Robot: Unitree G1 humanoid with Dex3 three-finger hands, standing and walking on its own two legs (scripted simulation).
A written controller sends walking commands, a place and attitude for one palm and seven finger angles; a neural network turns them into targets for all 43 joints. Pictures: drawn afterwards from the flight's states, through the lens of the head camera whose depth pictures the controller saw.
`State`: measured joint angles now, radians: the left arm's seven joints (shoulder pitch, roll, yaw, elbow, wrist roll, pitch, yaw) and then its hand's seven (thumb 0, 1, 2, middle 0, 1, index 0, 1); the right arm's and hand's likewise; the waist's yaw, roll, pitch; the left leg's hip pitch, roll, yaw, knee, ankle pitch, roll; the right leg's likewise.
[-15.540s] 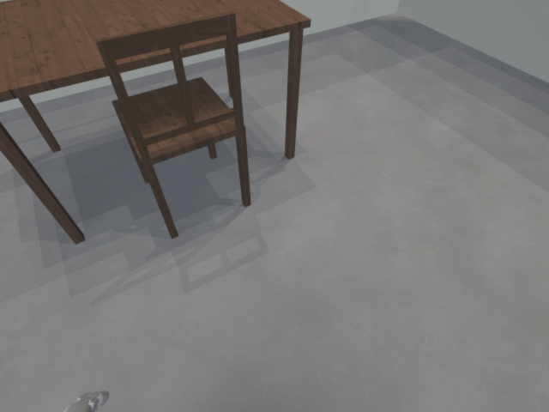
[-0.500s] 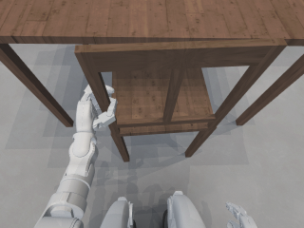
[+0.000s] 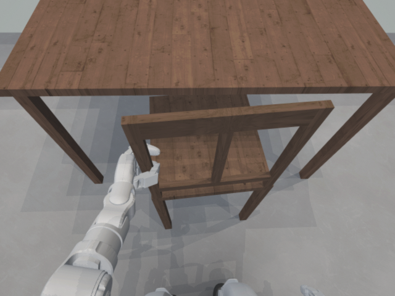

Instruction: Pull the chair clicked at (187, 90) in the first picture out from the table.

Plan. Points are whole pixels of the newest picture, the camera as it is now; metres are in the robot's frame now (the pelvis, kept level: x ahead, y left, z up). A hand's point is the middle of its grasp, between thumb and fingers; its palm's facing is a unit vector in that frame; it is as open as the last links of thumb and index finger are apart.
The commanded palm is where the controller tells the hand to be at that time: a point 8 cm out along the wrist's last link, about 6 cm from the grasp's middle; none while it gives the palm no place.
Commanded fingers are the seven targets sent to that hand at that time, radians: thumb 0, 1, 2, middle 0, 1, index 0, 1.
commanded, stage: step backward, pulling the chair out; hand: left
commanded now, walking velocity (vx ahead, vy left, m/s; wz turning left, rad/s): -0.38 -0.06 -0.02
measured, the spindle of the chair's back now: (220, 159) +0.42 -0.07 -0.07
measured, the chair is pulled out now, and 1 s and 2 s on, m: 0.04 0.12 0.22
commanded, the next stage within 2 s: none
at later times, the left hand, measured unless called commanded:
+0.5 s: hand (155, 200) +0.32 +0.08 -0.05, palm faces -0.08 -0.99 -0.13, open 5.7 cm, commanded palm +0.31 +0.14 -0.05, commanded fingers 0.00 0.90 0.90 -0.50 -1.45 -0.50 -1.45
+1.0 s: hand (151, 217) +0.28 +0.09 -0.05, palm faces -0.05 -0.98 -0.18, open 5.9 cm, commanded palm +0.27 +0.14 -0.05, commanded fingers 0.00 0.90 0.90 -0.50 -1.45 -0.50 -1.45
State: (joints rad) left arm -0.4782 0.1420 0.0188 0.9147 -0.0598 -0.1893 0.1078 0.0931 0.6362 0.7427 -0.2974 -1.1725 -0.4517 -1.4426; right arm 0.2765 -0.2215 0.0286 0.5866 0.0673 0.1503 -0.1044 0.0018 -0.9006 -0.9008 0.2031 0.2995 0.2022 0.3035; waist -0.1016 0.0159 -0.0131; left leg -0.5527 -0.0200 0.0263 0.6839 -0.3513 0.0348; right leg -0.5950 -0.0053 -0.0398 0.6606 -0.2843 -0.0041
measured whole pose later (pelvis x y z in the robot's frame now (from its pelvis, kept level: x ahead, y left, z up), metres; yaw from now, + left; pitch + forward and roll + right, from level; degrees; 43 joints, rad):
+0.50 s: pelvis -0.04 -0.01 +0.01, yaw -2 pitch +6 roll +0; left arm -0.45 0.14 -0.01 0.96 -0.07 -0.23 0.09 0.08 0.65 0.71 -0.27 -1.16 -0.49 -1.44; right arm 0.21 -0.22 0.01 0.66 0.07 0.10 -0.12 0.00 -0.90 -0.90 0.20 0.30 0.20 0.30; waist -0.07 0.01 0.09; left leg -0.44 0.00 0.06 0.57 -0.25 0.03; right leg -0.49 0.01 -0.01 0.54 -0.16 -0.02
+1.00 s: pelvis -0.08 -0.02 +0.00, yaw -1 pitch +3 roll +1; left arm -0.48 0.16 0.00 1.01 -0.05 -0.24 0.09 0.06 0.59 0.76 -0.30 -1.17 -0.49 -1.44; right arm 0.22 -0.23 0.00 0.71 0.06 0.00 -0.12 0.00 -0.90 -0.90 0.20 0.30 0.20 0.30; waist -0.06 0.00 0.12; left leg -0.49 -0.01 0.05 0.68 -0.28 0.01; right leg -0.54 -0.01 -0.03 0.66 -0.17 -0.04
